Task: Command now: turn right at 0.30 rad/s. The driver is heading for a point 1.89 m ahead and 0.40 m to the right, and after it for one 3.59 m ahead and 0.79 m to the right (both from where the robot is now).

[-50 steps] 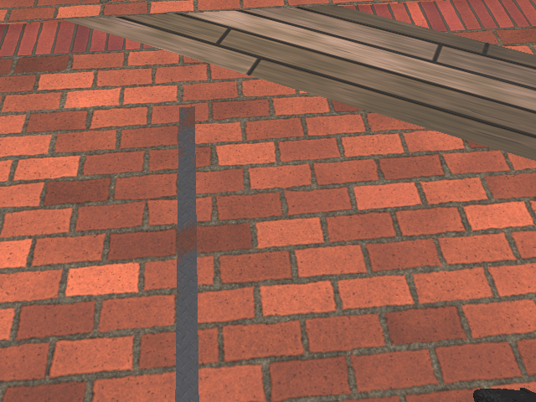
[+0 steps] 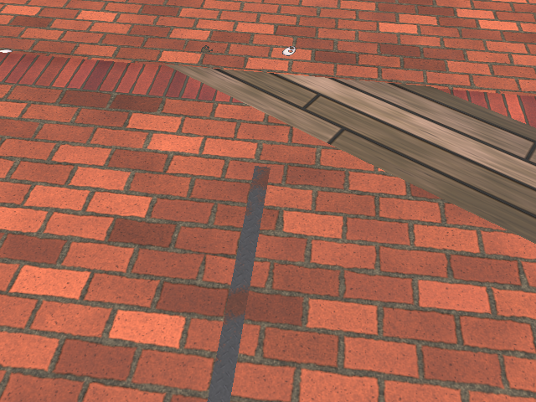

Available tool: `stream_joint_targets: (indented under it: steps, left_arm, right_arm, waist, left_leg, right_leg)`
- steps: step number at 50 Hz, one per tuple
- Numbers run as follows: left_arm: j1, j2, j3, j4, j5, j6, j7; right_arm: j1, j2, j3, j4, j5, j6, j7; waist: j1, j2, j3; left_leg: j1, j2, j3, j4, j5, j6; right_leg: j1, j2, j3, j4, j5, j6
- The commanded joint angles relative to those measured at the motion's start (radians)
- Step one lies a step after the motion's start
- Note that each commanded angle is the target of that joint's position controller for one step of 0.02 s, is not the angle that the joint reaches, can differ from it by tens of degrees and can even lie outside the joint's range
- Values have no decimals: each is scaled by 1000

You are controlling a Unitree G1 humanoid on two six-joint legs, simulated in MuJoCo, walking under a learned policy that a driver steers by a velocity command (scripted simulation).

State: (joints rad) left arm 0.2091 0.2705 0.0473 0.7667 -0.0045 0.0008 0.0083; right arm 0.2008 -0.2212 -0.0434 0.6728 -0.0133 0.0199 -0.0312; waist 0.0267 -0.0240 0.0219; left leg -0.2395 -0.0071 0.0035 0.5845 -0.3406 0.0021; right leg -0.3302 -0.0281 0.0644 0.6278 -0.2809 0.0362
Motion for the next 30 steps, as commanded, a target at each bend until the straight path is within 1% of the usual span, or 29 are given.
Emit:
stream_joint_targets:
  steps: [1, 2, 3, 4, 5, 6, 7, 8, 9, 10, 11, 12, 13, 14, 15, 17, 20, 23, 25, 27, 29, 30]
  left_arm:
    - [-50, 94, 35, -100, -3, -3, -2]
    - [-43, 90, 38, -104, -4, 2, -7]
    - [-41, 84, 39, -109, -7, 6, -13]
    - [-33, 77, 39, -112, -10, 9, -18]
    - [-11, 73, 40, -107, -12, 11, -23]
    - [18, 77, 44, -98, -11, 11, -28]
    - [29, 110, 55, -102, -3, 9, -29]
    - [47, 241, 87, -125, 4, 4, -17]
    - [102, 254, 80, -132, 31, -10, -27]
    - [94, 228, 69, -141, 39, -28, -30]
    - [45, 210, 65, -149, 27, -34, -24]
    - [2, 203, 64, -157, 8, -29, -15]
    - [-28, 191, 58, -164, -4, -21, -5]
    - [-36, 184, 54, -167, -7, -12, 2]
    - [-32, 178, 52, -170, -4, -5, 7]
    - [-20, 175, 53, -175, -4, 1, 15]
    - [-14, 187, 62, -181, -5, 12, 27]
    - [-32, 197, 69, -195, -2, 22, 28]
    - [-44, 201, 72, -202, -2, 28, 22]
    - [-54, 202, 74, -208, -6, 33, 18]
    - [-75, 190, 70, -212, -11, 39, 17]
    - [-89, 182, 65, -214, -18, 43, 19]
  right_arm:
    - [5, -188, -63, -70, 6, -6, -22]
    - [-15, -188, -64, -78, 7, -9, -25]
    - [-30, -190, -65, -81, 10, -12, -28]
    - [-48, -197, -69, -83, 16, -13, -29]
    - [-73, -203, -72, -85, 24, -11, -30]
    - [-86, -201, -74, -83, 33, -5, -31]
    - [-44, -185, -73, -68, 34, -2, -30]
    - [-11, -130, -59, -92, 1, -2, -29]
    - [-120, -113, -48, -137, 0, -5, -34]
    - [-101, -144, -56, -121, 10, -7, -33]
    - [-85, -156, -60, -101, 14, -5, -30]
    - [-72, -162, -66, -80, 11, -3, -33]
    - [-73, -172, -72, -75, 5, -2, -36]
    - [-62, -159, -71, -68, 7, -2, -33]
    - [-51, -147, -68, -63, 10, -3, -29]
    - [-60, -133, -63, -60, 16, -5, -26]
    - [-98, -126, -58, -65, 16, -13, -24]
    - [-108, -133, -58, -62, 20, -25, -13]
    - [-102, -141, -61, -58, 23, -35, -4]
    - [-90, -147, -63, -54, 27, -46, 6]
    - [-49, -147, -63, -39, 28, -56, 17]
    - [-19, -141, -63, -27, 26, -61, 23]
  waist:
    - [-32, 205, -32]
    - [-29, 206, -35]
    - [-28, 194, -35]
    - [-21, 174, -38]
    - [-6, 161, -50]
    - [9, 150, -62]
    - [2, 84, -61]
    - [-36, -209, -83]
    - [35, -302, -113]
    - [30, -164, -132]
    - [3, -94, -119]
    - [-12, -33, -106]
    - [-22, -33, -104]
    - [-32, -51, -111]
    - [-34, -66, -119]
    - [-25, -78, -120]
    - [-7, -98, -114]
    - [0, -127, -98]
    - [2, -138, -96]
    - [2, -147, -102]
    - [-15, -146, -123]
    - [-37, -139, -128]
  left_leg:
    - [43, 282, -241, -190, 336, 182]
    - [43, 312, -248, -182, 395, 202]
    - [48, 330, -241, -168, 451, 210]
    - [44, 329, -215, -149, 485, 203]
    - [29, 311, -174, -118, 492, 180]
    - [5, 277, -122, -68, 452, 144]
    - [-40, 216, -53, 32, 323, 83]
    - [-232, 76, 84, 339, 16, -30]
    - [-399, -48, -25, 536, -366, -55]
    - [-419, -15, -104, 661, -352, -51]
    - [-430, 2, -108, 691, -272, -46]
    - [-436, 17, -106, 658, -193, -51]
    - [-419, 31, -110, 619, -130, -57]
    - [-373, 18, -94, 614, -89, -68]
    - [-355, 7, -87, 597, -60, -75]
    - [-354, -4, -84, 504, -33, -86]
    - [-332, -9, -98, 345, -18, -96]
    - [-259, -21, -102, 230, -27, -90]
    - [-210, -33, -101, 168, -38, -81]
    - [-171, -42, -101, 100, -41, -69]
    - [-105, -36, -85, -13, 11, -50]
    - [-33, -34, -65, -127, 99, -35]
  right_leg:
    - [-117, 18, -55, 150, -85, -19]
    - [-131, 9, -61, 205, -159, -26]
    - [-142, 0, -66, 226, -213, -34]
    - [-127, -4, -78, 196, -207, -44]
    - [-75, 4, -100, 123, -132, -55]
    - [-4, 23, -116, 17, -11, -69]
    - [66, 19, -52, -102, 163, -96]
    - [198, -192, 309, -215, 492, -197]
    - [240, -339, 570, -299, 608, -383]
    - [258, -332, 510, -288, 574, -393]
    - [246, -282, 419, -261, 524, -344]
    - [231, -234, 352, -256, 467, -293]
    - [213, -205, 319, -259, 439, -266]
    - [180, -172, 288, -264, 439, -256]
    - [176, -156, 274, -270, 426, -255]
    - [196, -140, 271, -278, 376, -257]
    - [202, -138, 316, -288, 243, -259]
    - [146, -129, 365, -296, 133, -261]
    - [123, -123, 402, -292, 128, -261]
    - [131, -120, 444, -278, 167, -258]
    - [145, -114, 449, -241, 228, -241]
    - [124, -94, 432, -213, 238, -219]
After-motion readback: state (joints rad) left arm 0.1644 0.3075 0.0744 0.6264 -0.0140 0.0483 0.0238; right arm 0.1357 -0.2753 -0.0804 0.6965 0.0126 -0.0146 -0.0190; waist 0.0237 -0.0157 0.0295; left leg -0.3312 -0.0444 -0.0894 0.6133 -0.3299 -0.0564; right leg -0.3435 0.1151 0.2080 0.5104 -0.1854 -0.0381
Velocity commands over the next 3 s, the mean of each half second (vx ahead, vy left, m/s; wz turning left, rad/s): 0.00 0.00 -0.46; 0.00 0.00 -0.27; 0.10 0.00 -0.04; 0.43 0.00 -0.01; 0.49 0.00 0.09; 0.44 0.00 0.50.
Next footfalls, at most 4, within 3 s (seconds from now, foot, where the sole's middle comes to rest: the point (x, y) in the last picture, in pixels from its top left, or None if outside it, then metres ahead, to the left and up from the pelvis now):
0.64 left None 0.08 0.10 -0.77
0.96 right None -0.04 -0.14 -0.77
1.98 right None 0.35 -0.28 -0.77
2.52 left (347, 324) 0.72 -0.17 -0.77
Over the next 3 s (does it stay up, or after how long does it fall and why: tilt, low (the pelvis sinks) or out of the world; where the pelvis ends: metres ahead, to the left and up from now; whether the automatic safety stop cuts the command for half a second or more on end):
stays up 0.78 -0.28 0.00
